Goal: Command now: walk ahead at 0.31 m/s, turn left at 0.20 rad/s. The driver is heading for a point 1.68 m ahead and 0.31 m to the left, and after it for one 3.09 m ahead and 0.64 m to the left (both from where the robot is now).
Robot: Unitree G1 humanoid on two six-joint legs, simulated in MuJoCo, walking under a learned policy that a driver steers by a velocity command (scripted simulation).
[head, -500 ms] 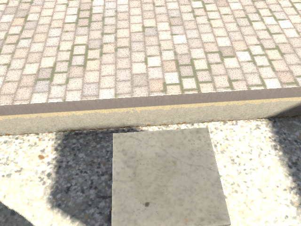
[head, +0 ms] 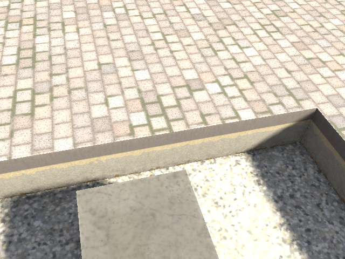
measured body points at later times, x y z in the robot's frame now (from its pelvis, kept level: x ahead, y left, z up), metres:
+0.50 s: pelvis +0.22 +0.02 -0.06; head +0.21 +0.01 +0.39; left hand +0.40 +0.29 -0.10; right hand +0.21 -0.25 -0.19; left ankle +0.08 +0.07 -0.74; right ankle +0.30 -0.11 -0.66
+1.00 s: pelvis +0.57 +0.07 +0.00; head +0.59 +0.09 +0.45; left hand +0.41 +0.29 -0.13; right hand +0.87 +0.00 -0.07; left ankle +0.64 +0.23 -0.70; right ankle +0.60 -0.03 -0.74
